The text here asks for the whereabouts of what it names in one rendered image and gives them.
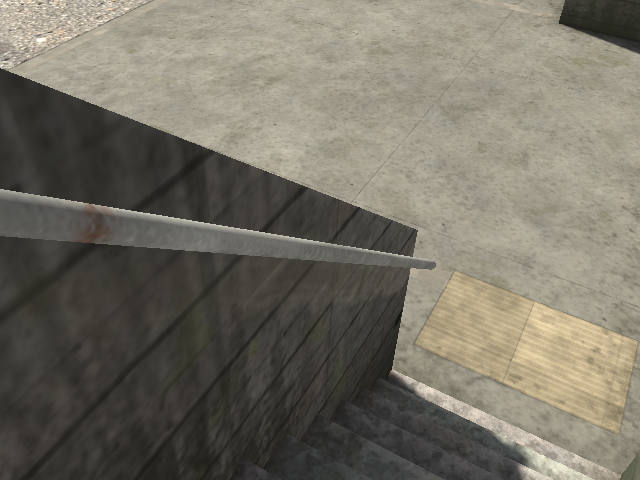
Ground stairs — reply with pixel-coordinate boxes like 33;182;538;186
230;369;621;480

